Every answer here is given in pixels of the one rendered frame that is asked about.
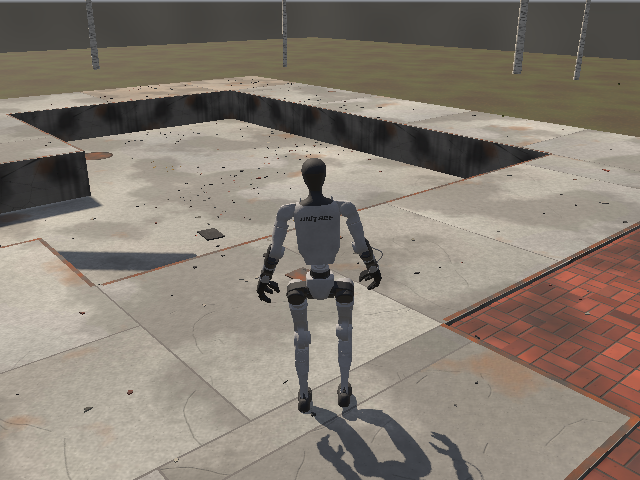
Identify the robot left hand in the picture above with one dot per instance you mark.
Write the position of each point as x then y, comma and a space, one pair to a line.
261, 287

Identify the right robot upper arm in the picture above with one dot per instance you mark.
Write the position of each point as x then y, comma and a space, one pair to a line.
348, 209

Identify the robot left shin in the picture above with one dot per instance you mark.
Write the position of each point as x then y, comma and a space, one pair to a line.
302, 366

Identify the robot left forearm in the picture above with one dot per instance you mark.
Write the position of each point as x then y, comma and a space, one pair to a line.
268, 267

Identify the robot right forearm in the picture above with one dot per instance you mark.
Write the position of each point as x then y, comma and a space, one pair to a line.
369, 259

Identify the right robot thigh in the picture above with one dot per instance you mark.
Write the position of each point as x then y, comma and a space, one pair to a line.
344, 296

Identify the left robot upper arm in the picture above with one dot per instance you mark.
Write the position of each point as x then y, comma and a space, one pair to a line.
285, 213

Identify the robot right hand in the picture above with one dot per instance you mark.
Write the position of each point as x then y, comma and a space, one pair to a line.
367, 276

